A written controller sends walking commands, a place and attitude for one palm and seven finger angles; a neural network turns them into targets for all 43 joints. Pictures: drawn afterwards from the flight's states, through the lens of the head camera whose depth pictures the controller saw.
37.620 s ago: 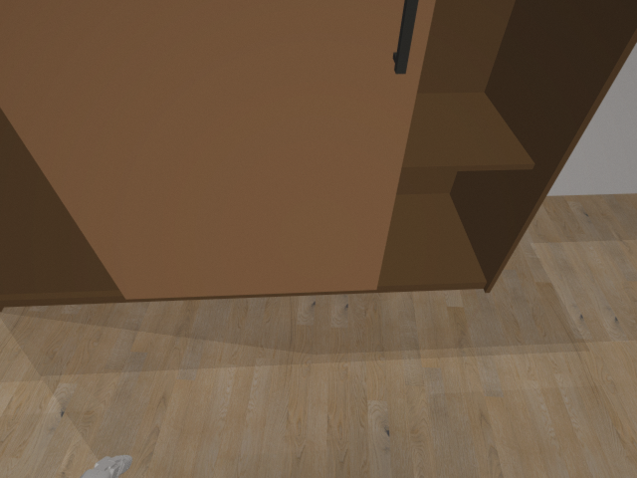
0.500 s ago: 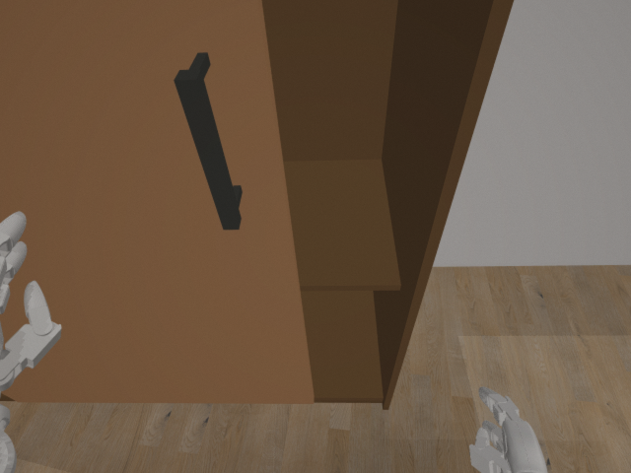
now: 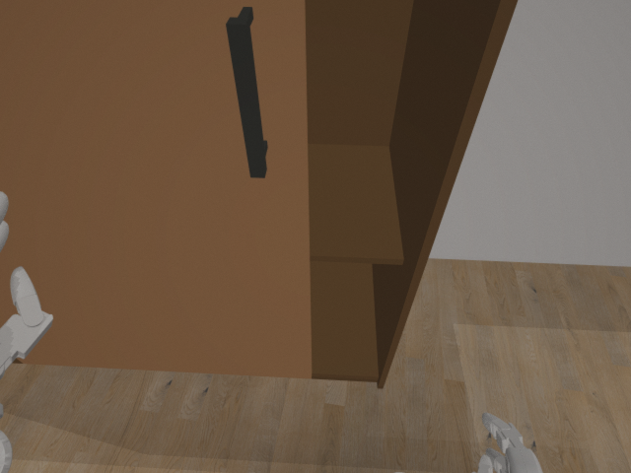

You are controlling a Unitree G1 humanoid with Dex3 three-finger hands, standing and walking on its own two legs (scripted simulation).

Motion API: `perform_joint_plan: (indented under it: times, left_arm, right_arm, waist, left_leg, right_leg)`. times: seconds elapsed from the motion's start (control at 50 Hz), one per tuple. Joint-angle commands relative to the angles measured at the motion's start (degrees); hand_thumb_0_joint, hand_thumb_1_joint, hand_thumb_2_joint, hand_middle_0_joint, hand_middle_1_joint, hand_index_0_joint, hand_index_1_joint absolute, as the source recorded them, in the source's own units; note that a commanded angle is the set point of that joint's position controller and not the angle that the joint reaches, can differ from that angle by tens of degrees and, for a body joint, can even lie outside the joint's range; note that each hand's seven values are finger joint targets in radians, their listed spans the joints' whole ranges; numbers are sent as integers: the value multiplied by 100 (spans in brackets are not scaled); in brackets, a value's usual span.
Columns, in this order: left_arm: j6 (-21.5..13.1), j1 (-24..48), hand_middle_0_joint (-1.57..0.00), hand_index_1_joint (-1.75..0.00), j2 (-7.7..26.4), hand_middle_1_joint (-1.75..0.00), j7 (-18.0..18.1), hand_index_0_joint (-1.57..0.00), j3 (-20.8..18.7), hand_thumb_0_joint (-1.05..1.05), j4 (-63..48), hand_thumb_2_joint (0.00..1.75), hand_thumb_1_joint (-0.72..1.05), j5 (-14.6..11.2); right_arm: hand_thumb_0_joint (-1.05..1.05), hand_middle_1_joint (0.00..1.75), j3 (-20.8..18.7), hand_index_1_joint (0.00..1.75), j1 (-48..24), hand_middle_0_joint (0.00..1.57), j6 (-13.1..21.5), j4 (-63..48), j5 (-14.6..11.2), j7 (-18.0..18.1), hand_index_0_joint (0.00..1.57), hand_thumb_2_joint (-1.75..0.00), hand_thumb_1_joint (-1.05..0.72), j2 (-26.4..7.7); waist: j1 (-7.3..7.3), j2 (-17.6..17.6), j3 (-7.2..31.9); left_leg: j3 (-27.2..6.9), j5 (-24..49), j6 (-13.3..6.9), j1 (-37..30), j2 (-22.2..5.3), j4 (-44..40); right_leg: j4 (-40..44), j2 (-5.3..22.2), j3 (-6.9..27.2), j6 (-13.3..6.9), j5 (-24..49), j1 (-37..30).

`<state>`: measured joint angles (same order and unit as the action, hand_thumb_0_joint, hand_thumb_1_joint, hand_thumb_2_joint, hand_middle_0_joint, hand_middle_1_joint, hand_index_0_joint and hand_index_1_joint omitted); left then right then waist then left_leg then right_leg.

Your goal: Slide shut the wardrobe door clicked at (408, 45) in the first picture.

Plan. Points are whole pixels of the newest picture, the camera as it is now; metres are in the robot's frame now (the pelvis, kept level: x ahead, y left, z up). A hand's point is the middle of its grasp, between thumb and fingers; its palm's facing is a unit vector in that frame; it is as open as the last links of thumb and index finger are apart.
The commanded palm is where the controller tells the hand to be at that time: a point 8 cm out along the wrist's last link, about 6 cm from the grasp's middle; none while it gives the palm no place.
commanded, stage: step back with the hand held close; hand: left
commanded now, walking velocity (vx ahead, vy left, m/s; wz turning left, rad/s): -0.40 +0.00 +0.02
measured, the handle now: (252, 99) +0.48 +0.12 +0.24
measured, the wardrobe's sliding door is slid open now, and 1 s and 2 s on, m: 0.21 0.21 0.21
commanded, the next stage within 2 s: stop stepping back and stand still in 0.44 s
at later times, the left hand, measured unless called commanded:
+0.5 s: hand out of the picture +0.07 +0.25 +0.18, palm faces +0.61 -0.63 -0.47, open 7.4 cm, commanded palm -0.01 +0.29 +0.20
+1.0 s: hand out of the picture -0.10 +0.22 +0.19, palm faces +0.63 -0.67 -0.39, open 7.4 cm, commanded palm -0.16 +0.24 +0.20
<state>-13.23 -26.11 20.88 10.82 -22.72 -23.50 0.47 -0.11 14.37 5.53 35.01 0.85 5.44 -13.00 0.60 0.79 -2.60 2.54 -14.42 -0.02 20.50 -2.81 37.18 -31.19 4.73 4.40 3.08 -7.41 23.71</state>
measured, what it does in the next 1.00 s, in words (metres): walks backwards: right foot, then left foot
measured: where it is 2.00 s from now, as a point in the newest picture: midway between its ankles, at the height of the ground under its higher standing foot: outside the picture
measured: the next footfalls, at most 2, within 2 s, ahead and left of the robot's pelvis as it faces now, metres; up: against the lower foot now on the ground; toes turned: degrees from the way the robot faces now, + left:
right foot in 0.62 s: +0.07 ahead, -0.14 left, +0.00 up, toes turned +28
left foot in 0.82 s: -0.21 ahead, +0.09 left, +0.00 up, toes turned +16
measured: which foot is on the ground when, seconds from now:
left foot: down 0.00-0.62, up 0.64-0.80, down 0.82-1.00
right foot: down 0.00-0.50, up 0.52-0.60, down 0.62-0.82, up 0.84-1.00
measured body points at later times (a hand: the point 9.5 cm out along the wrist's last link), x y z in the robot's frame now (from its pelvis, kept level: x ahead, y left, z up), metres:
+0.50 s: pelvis -0.09 -0.03 -0.02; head -0.06 -0.03 +0.43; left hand +0.04 +0.28 +0.21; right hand +0.12 -0.24 -0.11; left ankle +0.05 +0.14 -0.71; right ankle +0.13 -0.16 -0.72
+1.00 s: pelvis -0.25 -0.08 +0.01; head -0.29 -0.10 +0.46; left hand -0.14 +0.25 +0.21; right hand -0.05 -0.27 -0.07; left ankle -0.25 +0.08 -0.72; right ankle -0.17 -0.16 -0.66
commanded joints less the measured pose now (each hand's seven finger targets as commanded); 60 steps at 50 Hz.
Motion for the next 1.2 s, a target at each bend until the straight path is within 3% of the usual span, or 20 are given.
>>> perform_joint_plan:
  times: [0.0, 0.4, 0.5, 0.54, 0.58, 0.6, 0.62, 0.64, 0.72, 0.76, 0.8, 0.84, 0.86, 0.9, 0.98, 1.02, 1.04, 1.06, 1.1, 1.18]
  left_arm:
    - [-558, 137, -20, -30, 1294, -30, 146, -20, -929, 0, -1528, 90, 90, 9]
    - [-834, 202, -20, -30, 1392, -30, 43, -20, -1212, 0, -1917, 90, 90, -75]
    - [-810, 354, -20, -30, 1241, -30, 31, -20, -1317, 0, -2164, 90, 90, -127]
    - [-735, 255, -20, -30, 1439, -30, 21, -20, -1464, 0, -1869, 90, 90, -241]
    - [-611, -173, -20, -30, 1511, -30, -36, -20, -1497, 0, -1533, 90, 90, -392]
    - [-497, -118, -20, -30, 1676, -30, -12, -20, -1405, 0, -1393, 90, 90, -382]
    - [-238, 278, -20, -30, 1887, -30, 65, -20, -1248, 0, -1206, 90, 90, -352]
    - [-68, 636, -20, -30, 1883, -30, -22, -20, -1253, 0, -1078, 90, 90, -300]
    - [-135, 1078, -20, -30, 1638, -30, -186, -20, -1049, 0, -669, 90, 90, -451]
    - [-62, 1613, -20, -30, 1353, -30, -173, -20, -739, 0, -440, 90, 90, -378]
    - [-118, 1951, -20, -30, 1054, -30, -186, -20, -463, 0, -985, 90, 90, -304]
    - [-281, 1259, -20, -30, 1123, -30, -179, -20, -614, 0, -657, 90, 90, -100]
    - [-249, 1025, -20, -30, 1229, -30, -225, -20, -514, 0, -995, 90, 90, -134]
    - [-65, 595, -20, -30, 890, -30, -156, -20, -251, 0, -1082, 90, 90, -130]
    - [-24, 524, -20, -30, 1309, -30, -52, -20, -612, 0, -1290, 90, 90, -151]
    - [-6, 390, -20, -30, 1544, -30, 55, -20, -835, 0, -1374, 90, 90, -166]
    - [44, 373, -20, -30, 1686, -30, 71, -20, -920, 0, -1326, 90, 90, -157]
    - [91, 305, -20, -30, 1826, -30, 76, -20, -1009, 0, -1185, 90, 90, -190]
    - [-204, 1035, -20, -30, 2335, -30, -78, -20, -1429, 0, -1615, 90, 90, -220]
    - [-74, -205, -20, -30, 1418, -30, -154, -20, -950, 0, -461, 90, 90, -389]
  right_arm:
    - [0, 30, -294, 30, -576, 20, 440, -934, 0, 68, 20, -90, -90, -711]
    - [0, 30, -467, 30, -550, 20, 591, -698, 59, -64, 20, -90, -90, -624]
    - [0, 30, -512, 30, -704, 20, 651, -726, 102, -49, 20, -90, -90, -683]
    - [0, 30, -612, 30, -588, 20, 670, -633, 44, -36, 20, -90, -90, -647]
    - [0, 30, -698, 30, -596, 20, 702, -810, -147, -46, 20, -90, -90, -612]
    - [0, 30, -678, 30, -742, 20, 619, -784, -181, -91, 20, -90, -90, -535]
    - [0, 30, -587, 30, -899, 20, 433, -407, 10, -199, 20, -90, -90, -624]
    - [0, 30, -538, 30, -773, 20, 271, -260, 116, -241, 20, -90, -90, -537]
    - [0, 30, -411, 30, -490, 20, 358, -619, -114, -44, 20, -90, -90, -624]
    - [0, 30, -331, 30, -567, 20, 389, -453, -99, 42, 20, -90, -90, -758]
    - [0, 30, -275, 30, -548, 20, 400, -662, -77, 33, 20, -90, -90, -991]
    - [0, 30, -453, 30, -614, 20, 607, -750, -164, -37, 20, -90, -90, -896]
    - [0, 30, -468, 30, -490, 20, 631, -662, -181, -196, 20, -90, -90, -864]
    - [0, 30, -393, 30, -730, 20, 698, -700, -198, -298, 20, -90, -90, -785]
    - [0, 30, -302, 30, -943, 20, 473, -765, -91, -120, 20, -90, -90, -789]
    - [0, 30, -289, 30, -922, 20, 347, -810, 14, -41, 20, -90, -90, -690]
    - [0, 30, -309, 30, -909, 20, 285, -771, 17, -40, 20, -90, -90, -593]
    - [0, 30, -335, 30, -942, 20, 276, -786, -36, -62, 20, -90, -90, -529]
    - [0, 30, -366, 30, -887, 20, 373, -531, 148, -138, 20, -90, -90, -762]
    - [0, 30, -362, 30, -641, 20, 209, -515, -98, -130, 20, -90, -90, -621]
  waist:
    - [83, 497, 477]
    - [-39, 14, 686]
    - [-24, 1524, 1079]
    - [85, 1151, 1511]
    - [188, -124, 936]
    - [189, -1478, 169]
    - [-44, -891, -495]
    - [-212, -727, -383]
    - [-161, -3034, 502]
    - [-163, -1446, 482]
    - [-223, 2337, 401]
    - [-1, 1620, 472]
    - [-111, 1746, 777]
    - [-85, 384, 71]
    - [62, 1267, 194]
    - [125, 1326, 417]
    - [141, -61, 297]
    - [136, -1917, 293]
    - [-205, -447, 265]
    - [-137, -508, 312]
  left_leg:
    - [-371, -2332, -436, 1443, -197, -1505]
    - [-415, -2564, -334, 858, -102, -453]
    - [-1224, -3027, -878, 1885, -1442, -1735]
    - [-523, -2222, -745, 1679, -1512, -1412]
    - [518, -2405, 24, 660, -329, 551]
    - [283, -1981, 358, -78, 488, 3294]
    - [-611, -1312, 367, 336, 349, 4642]
    - [-773, -918, 382, 189, 320, 4790]
    - [-186, -1693, -39, -857, 358, 968]
    - [-62, -1868, -323, -1368, 363, -743]
    - [-1603, -2336, -845, -1095, -1252, -2340]
    - [-1135, -964, -1048, -748, -1540, -2316]
    - [-1456, -2432, -1076, -387, -1625, -2477]
    - [-1337, -2415, -1142, 172, -1634, -2609]
    - [-435, -3132, -648, 612, -1430, -2682]
    - [241, -3066, -306, 844, -898, -1341]
    - [662, -2642, -163, 1361, -247, 589]
    - [279, -2030, -65, 2176, 198, 2452]
    - [-436, -620, 167, 1844, -198, 3347]
    - [-111, -190, 136, 1421, -33, 2532]
  right_leg:
    - [130, -327, -64, -289, -888, -1334]
    - [150, -340, 1121, -522, -1397, 134]
    - [-2951, -1215, 69, -148, -1383, -823]
    - [-3539, -1045, -206, -154, -1852, -1103]
    - [-462, -348, 1209, -757, -3174, 664]
    - [2359, 986, 4110, -1506, -5197, 3100]
    - [3376, 1479, 5076, -1673, -5325, 3524]
    - [3076, 1209, 4301, -1477, -5131, 3494]
    - [1393, 242, 1665, -590, -3414, 1218]
    - [598, 211, 1654, -415, -2689, 837]
    - [-3021, -819, 32, 24, -2064, 1615]
    - [-4217, -453, -77, -37, -1480, 1927]
    - [-4504, -436, 49, -55, -1382, 1550]
    - [-3932, -155, -166, -109, -1130, 1271]
    - [-1586, -505, -1122, -314, -1869, -459]
    - [-104, -601, -1075, -593, -2163, -1532]
    - [846, 76, 601, -1053, -2908, -1481]
    - [2106, 1465, 3413, -1661, -3837, -1316]
    - [2131, 1537, 3000, -1783, -2295, -604]
    - [2213, 822, 1616, -1052, -3521, -363]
